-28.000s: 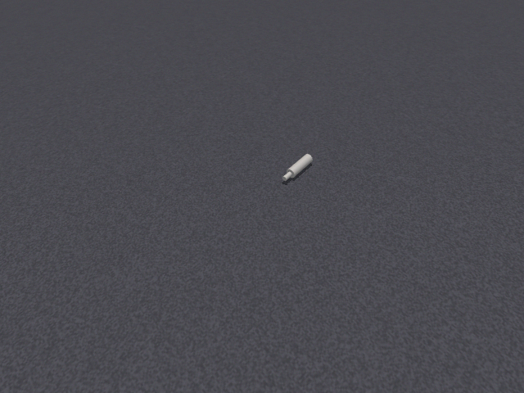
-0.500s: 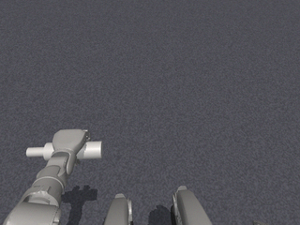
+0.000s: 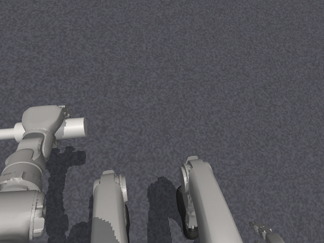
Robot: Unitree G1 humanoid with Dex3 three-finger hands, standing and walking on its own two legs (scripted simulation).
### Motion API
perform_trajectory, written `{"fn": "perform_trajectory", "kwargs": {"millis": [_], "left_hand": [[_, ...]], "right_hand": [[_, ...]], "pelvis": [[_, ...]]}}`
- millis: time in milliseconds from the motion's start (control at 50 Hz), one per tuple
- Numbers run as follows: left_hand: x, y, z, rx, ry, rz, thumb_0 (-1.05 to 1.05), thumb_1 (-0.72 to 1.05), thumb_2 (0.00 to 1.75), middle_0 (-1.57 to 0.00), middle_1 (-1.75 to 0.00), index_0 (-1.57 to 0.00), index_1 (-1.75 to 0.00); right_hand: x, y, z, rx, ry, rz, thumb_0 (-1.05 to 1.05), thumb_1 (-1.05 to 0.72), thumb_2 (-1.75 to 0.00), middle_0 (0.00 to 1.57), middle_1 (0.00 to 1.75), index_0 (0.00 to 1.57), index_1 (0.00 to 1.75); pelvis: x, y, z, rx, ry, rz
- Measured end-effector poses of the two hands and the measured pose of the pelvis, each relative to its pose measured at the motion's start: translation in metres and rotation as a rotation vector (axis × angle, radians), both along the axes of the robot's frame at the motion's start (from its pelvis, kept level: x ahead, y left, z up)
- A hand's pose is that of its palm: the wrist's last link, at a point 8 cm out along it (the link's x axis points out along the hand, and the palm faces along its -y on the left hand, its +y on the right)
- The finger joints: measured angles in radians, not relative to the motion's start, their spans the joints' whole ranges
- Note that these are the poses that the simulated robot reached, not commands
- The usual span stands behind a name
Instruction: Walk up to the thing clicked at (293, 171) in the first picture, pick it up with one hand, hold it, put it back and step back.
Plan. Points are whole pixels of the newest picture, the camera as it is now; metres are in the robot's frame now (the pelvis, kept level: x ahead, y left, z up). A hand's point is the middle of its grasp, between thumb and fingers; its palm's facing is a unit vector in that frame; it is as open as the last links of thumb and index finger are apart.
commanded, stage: crouch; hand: left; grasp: from above
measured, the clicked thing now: (42, 130) +0.44 +0.30 -0.19
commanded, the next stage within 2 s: lower in 0.80 s
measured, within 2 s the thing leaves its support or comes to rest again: rests again in 2.00 s
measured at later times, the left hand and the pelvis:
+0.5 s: hand (63, 132) +0.45 +0.26 -0.26, palm faces -0.48 -0.03 -0.88, open 8.8 cm; pelvis -0.01 +0.00 -0.08, yaw -2 degrees
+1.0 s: hand (66, 132) +0.46 +0.27 -0.30, palm faces -0.48 -0.02 -0.88, open 8.7 cm; pelvis -0.01 +0.00 -0.12, yaw -3 degrees
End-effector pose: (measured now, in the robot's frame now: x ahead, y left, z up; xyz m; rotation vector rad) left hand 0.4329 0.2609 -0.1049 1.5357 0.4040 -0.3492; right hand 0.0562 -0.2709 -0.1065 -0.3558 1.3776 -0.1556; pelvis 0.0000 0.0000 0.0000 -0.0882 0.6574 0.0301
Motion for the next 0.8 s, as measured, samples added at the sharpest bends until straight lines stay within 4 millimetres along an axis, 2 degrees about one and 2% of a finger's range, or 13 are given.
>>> {"fn": "perform_trajectory", "kwargs": {"millis": [120,240,560,800], "left_hand": [[0.007,0.001,-0.033,-0.009,-0.009,0.002,-0.01,0.13,0.51,-0.76,-0.57,-0.77,-0.56],[0.016,0.003,-0.054,-0.003,-0.014,0.011,-0.01,0.12,0.51,-0.77,-0.56,-0.77,-0.55],[0.024,0.003,-0.101,-0.019,0.020,0.000,-0.01,0.15,0.46,-0.78,-0.53,-0.78,-0.52],[0.026,0.007,-0.127,-0.016,0.012,-0.002,-0.01,0.16,0.43,-0.80,-0.49,-0.80,-0.48]], "right_hand": [[0.004,-0.007,-0.019,-0.013,0.009,0.034,0.00,-0.90,-0.89,0.20,0.30,0.21,0.30],[-0.004,-0.012,-0.034,-0.020,0.032,0.041,0.00,-0.91,-0.89,0.20,0.30,0.21,0.30],[-0.048,-0.011,-0.070,-0.003,0.130,0.009,0.00,-0.91,-0.90,0.20,0.30,0.21,0.30],[-0.052,-0.005,-0.091,-0.005,0.129,0.025,0.00,-0.91,-0.90,0.20,0.30,0.21,0.30]], "pelvis": [[-0.002,-0.001,-0.025,-0.009,0.004,0.001],[-0.005,-0.001,-0.045,-0.015,0.001,-0.003],[-0.013,-0.002,-0.089,-0.022,-0.021,-0.015],[-0.016,0.000,-0.113,-0.033,-0.037,-0.020]]}}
